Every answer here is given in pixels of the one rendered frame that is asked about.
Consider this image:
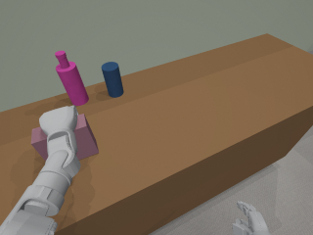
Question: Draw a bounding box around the table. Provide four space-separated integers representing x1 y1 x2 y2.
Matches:
0 33 313 235

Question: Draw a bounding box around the sponge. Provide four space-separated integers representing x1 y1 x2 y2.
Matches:
30 114 99 162

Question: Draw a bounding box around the robot left hand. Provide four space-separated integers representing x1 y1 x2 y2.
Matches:
39 105 79 152

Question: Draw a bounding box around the robot right hand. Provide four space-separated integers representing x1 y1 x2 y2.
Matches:
232 201 270 235

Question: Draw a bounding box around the robot left forearm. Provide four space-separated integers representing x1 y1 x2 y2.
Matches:
0 128 81 235

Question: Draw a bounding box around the left robot upper arm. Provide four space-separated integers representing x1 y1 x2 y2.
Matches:
2 210 58 235

